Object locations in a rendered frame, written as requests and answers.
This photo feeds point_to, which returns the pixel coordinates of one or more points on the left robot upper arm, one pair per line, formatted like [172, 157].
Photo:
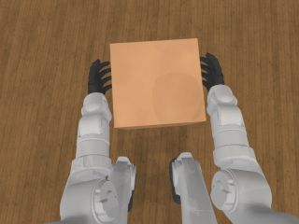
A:
[89, 202]

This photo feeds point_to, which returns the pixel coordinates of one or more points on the left robot forearm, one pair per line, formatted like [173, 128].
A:
[92, 154]

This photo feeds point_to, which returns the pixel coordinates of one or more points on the robot right hand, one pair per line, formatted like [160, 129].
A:
[214, 76]

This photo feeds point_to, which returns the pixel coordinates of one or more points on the carton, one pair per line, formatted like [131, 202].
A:
[156, 84]

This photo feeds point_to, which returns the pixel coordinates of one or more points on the right robot shin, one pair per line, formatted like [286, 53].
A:
[185, 155]

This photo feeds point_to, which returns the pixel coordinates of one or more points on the right robot forearm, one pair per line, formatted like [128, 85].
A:
[229, 133]

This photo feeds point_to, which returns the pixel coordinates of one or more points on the right robot upper arm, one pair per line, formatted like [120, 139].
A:
[245, 198]

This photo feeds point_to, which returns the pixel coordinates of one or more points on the right robot thigh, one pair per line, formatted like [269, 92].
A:
[196, 207]

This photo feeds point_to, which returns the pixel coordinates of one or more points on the robot left hand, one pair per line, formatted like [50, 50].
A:
[95, 83]

